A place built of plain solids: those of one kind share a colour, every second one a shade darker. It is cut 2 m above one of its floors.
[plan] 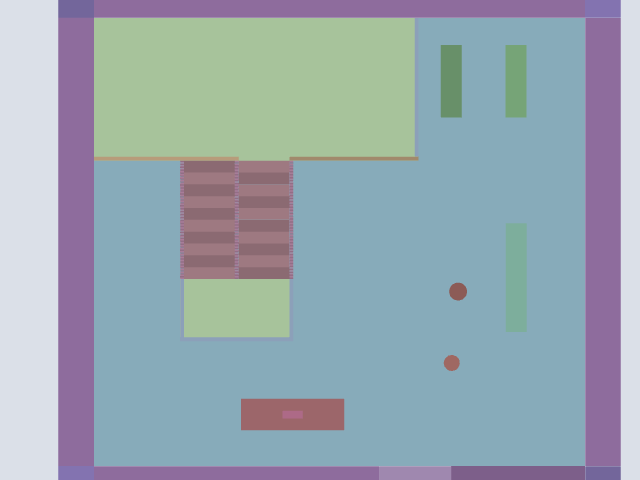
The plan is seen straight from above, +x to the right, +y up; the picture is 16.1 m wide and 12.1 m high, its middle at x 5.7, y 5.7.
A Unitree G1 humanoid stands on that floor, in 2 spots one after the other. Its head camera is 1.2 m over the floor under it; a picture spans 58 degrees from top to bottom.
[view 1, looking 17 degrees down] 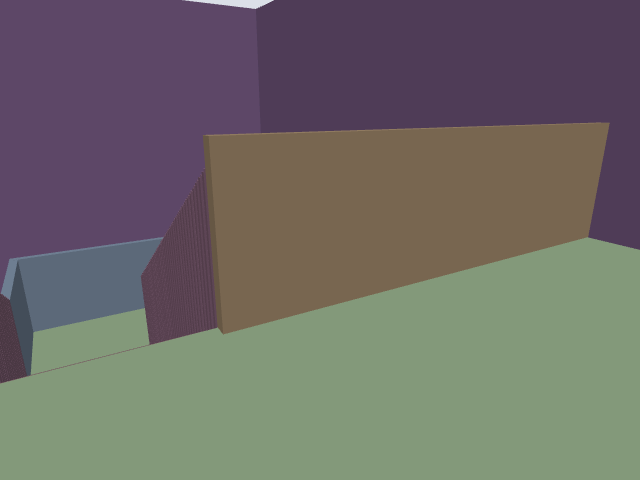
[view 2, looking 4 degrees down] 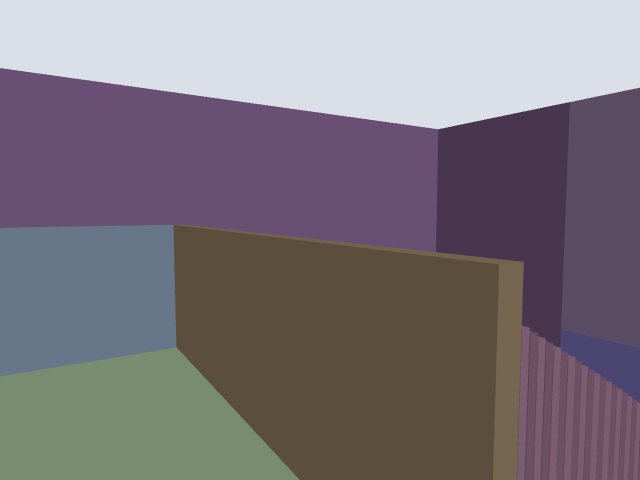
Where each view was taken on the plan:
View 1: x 4.29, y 9.90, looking -121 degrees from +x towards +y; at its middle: rail_guard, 2.56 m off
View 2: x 4.29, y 8.70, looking -32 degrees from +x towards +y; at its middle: rail_guard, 1.86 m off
